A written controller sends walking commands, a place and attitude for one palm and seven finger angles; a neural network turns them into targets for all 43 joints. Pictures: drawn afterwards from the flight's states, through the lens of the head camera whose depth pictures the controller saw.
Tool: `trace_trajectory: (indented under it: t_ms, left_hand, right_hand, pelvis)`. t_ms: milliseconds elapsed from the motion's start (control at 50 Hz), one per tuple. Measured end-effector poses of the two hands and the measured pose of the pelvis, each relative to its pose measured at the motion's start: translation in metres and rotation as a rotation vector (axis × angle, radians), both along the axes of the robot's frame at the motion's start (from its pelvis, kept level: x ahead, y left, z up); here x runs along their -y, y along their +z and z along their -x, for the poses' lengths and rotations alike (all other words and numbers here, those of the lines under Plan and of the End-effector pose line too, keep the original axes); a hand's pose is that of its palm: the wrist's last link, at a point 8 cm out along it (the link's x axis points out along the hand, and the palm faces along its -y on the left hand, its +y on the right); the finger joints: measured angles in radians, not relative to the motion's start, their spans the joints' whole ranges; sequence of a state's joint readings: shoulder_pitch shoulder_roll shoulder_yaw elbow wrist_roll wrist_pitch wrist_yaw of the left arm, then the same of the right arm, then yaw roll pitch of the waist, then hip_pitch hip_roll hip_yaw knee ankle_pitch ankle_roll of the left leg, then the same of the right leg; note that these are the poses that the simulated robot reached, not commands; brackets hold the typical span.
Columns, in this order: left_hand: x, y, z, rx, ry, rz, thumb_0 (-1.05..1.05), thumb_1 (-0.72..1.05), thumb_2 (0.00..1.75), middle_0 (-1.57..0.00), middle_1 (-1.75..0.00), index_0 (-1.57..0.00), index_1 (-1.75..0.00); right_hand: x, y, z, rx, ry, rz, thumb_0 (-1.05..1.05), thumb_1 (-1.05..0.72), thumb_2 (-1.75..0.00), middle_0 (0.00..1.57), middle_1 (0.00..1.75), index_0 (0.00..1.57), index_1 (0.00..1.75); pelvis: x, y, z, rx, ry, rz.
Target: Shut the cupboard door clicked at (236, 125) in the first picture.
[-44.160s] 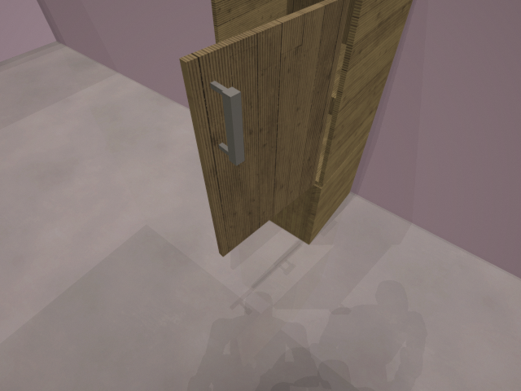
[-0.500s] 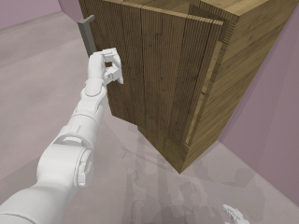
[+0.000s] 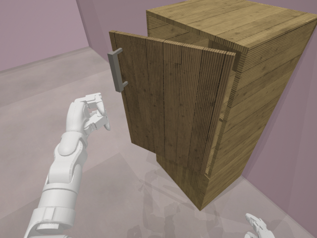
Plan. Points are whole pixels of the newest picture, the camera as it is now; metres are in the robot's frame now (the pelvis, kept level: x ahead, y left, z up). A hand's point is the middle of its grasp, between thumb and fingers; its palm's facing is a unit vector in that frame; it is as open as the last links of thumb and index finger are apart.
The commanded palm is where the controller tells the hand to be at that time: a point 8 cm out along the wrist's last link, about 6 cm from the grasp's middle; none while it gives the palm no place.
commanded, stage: draw the hand back to the body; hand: left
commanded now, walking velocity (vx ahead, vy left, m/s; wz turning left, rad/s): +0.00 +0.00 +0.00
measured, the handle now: (119, 70) +0.64 +0.18 +0.13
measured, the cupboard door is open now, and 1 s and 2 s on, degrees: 24 24 24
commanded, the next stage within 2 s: step back with the hand held close in 1.06 s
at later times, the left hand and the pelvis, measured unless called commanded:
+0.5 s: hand (48, 156) +0.24 +0.24 +0.16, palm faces +0.35 -0.87 -0.33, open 4.7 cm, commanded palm +0.19 +0.29 +0.18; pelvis +0.01 +0.01 +0.01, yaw +1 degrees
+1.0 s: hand (22, 172) +0.20 +0.28 +0.16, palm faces +0.46 -0.80 -0.38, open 7.3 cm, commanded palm +0.15 +0.32 +0.18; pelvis +0.02 +0.01 +0.01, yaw +1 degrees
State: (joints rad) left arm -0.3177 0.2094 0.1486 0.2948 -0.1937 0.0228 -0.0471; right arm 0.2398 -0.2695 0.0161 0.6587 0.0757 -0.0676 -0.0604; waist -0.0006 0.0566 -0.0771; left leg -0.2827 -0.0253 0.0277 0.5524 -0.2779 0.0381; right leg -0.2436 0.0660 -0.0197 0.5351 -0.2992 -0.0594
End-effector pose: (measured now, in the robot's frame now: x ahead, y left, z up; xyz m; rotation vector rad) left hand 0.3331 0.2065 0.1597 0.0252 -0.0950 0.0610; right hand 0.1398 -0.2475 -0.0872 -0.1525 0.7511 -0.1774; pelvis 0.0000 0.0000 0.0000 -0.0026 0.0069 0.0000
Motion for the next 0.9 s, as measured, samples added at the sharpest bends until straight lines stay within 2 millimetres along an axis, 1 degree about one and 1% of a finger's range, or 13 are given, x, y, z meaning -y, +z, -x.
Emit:
trace_trajectory:
  t_ms: [60,100,140,200,280,400,440,520,600,680,760,820,900]
  left_hand:
    - [-0.008,0.003,0.023,0.020,0.039,-0.103,0.01,0.90,0.90,-1.23,-1.43,-1.24,-1.42]
    - [-0.013,0.001,0.040,0.029,0.064,-0.144,0.01,0.90,0.90,-1.19,-1.39,-1.20,-1.38]
    - [-0.018,-0.003,0.056,0.028,0.086,-0.167,0.01,0.90,0.90,-1.15,-1.34,-1.16,-1.34]
    - [-0.027,-0.008,0.077,0.022,0.126,-0.189,0.01,0.90,0.90,-1.08,-1.27,-1.09,-1.26]
    - [-0.044,-0.003,0.097,0.031,0.194,-0.225,0.02,0.90,0.90,-0.98,-1.15,-0.99,-1.15]
    - [-0.064,0.015,0.115,0.062,0.271,-0.289,0.02,0.90,0.90,-0.82,-0.98,-0.83,-0.97]
    - [-0.069,0.017,0.121,0.057,0.285,-0.307,0.01,0.90,0.90,-0.77,-0.92,-0.77,-0.91]
    - [-0.079,0.014,0.135,0.022,0.308,-0.340,0.01,0.90,0.90,-0.66,-0.80,-0.66,-0.79]
    - [-0.090,0.013,0.151,-0.006,0.343,-0.378,0.01,0.90,0.90,-0.55,-0.68,-0.56,-0.67]
    - [-0.102,0.020,0.169,-0.007,0.390,-0.427,0.01,0.90,0.90,-0.44,-0.56,-0.45,-0.55]
    - [-0.111,0.029,0.184,0.007,0.439,-0.465,0.01,0.90,0.90,-0.34,-0.45,-0.35,-0.44]
    - [-0.114,0.027,0.188,0.011,0.468,-0.450,0.01,0.90,0.90,-0.28,-0.39,-0.29,-0.38]
    - [-0.112,0.018,0.182,0.006,0.473,-0.408,0.01,0.90,0.90,-0.24,-0.34,-0.25,-0.34]
  right_hand:
    - [-0.011,0.017,-0.030,0.097,0.043,-0.010,0.01,-0.91,-0.90,0.20,0.29,0.20,0.30]
    - [-0.020,0.027,-0.045,0.138,0.073,-0.019,0.01,-0.91,-0.90,0.20,0.29,0.20,0.30]
    - [-0.029,0.033,-0.056,0.157,0.106,-0.024,0.01,-0.91,-0.90,0.20,0.29,0.20,0.30]
    - [-0.042,0.037,-0.064,0.152,0.151,-0.027,0.01,-0.91,-0.89,0.20,0.29,0.20,0.30]
    - [-0.054,0.032,-0.064,0.116,0.188,-0.035,0.01,-0.91,-0.89,0.20,0.29,0.20,0.30]
    - [-0.062,0.014,-0.051,0.038,0.183,-0.063,0.01,-0.91,-0.89,0.20,0.29,0.20,0.30]
    - [-0.061,0.009,-0.045,0.012,0.169,-0.069,0.01,-0.91,-0.89,0.21,0.30,0.20,0.30]
    - [-0.054,0.003,-0.035,-0.029,0.137,-0.066,0.01,-0.91,-0.89,0.21,0.30,0.20,0.30]
    - [-0.044,0.001,-0.031,-0.045,0.110,-0.044,0.01,-0.91,-0.89,0.21,0.30,0.20,0.30]
    - [-0.036,0.004,-0.035,-0.026,0.096,-0.021,0.01,-0.91,-0.89,0.20,0.29,0.20,0.30]
    - [-0.034,0.009,-0.045,0.011,0.101,-0.007,0.01,-0.91,-0.89,0.20,0.29,0.20,0.30]
    - [-0.036,0.011,-0.053,0.031,0.117,-0.001,0.01,-0.91,-0.90,0.20,0.29,0.20,0.30]
    - [-0.042,0.015,-0.060,0.050,0.136,0.001,0.01,-0.91,-0.90,0.20,0.29,0.20,0.30]
  pelvis:
    - [-0.001,0.002,0.003,0.021,0.006,-0.002]
    - [-0.002,0.004,0.004,0.032,0.010,-0.003]
    - [-0.002,0.005,0.005,0.042,0.014,-0.004]
    - [-0.001,0.007,0.005,0.055,0.021,-0.002]
    - [-0.003,0.009,0.004,0.069,0.029,0.001]
    - [-0.007,0.011,-0.002,0.075,0.026,0.001]
    - [-0.008,0.011,-0.005,0.073,0.022,0.001]
    - [-0.010,0.011,-0.010,0.070,0.016,0.001]
    - [-0.011,0.011,-0.014,0.068,0.014,0.003]
    - [-0.012,0.011,-0.017,0.064,0.015,0.005]
    - [-0.013,0.010,-0.018,0.064,0.021,0.006]
    - [-0.014,0.010,-0.016,0.064,0.028,0.005]
    - [-0.013,0.010,-0.014,0.062,0.032,0.003]
